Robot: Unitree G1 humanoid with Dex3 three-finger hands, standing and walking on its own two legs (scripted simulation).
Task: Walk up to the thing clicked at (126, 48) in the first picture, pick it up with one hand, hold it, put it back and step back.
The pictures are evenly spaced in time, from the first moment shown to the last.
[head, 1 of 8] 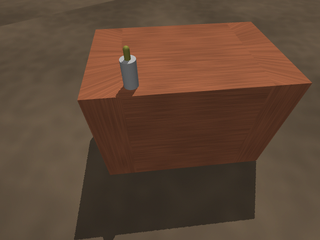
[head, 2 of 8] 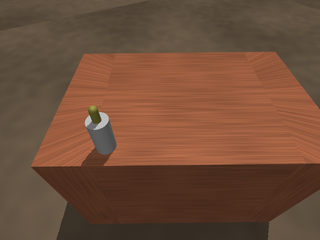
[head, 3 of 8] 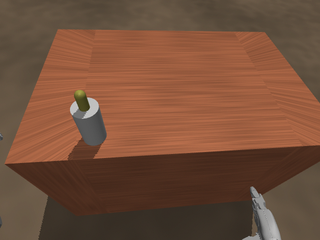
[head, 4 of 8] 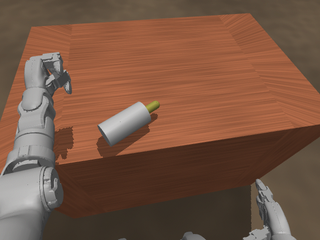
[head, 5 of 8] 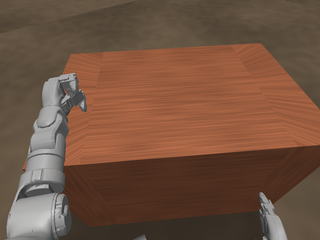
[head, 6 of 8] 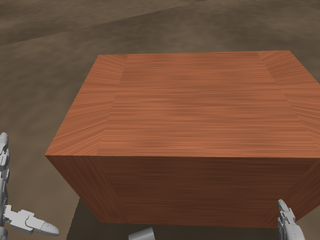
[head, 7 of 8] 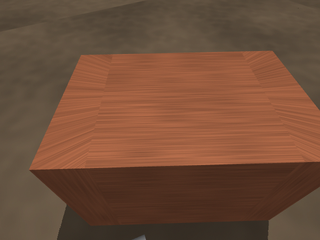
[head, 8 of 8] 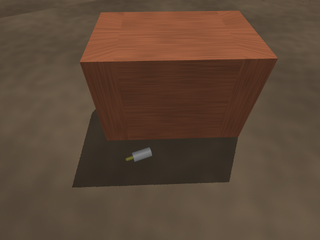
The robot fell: no
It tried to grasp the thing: yes
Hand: left
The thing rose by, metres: 0.01
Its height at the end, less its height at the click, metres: -0.76
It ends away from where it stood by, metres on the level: 0.24
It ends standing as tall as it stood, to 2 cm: no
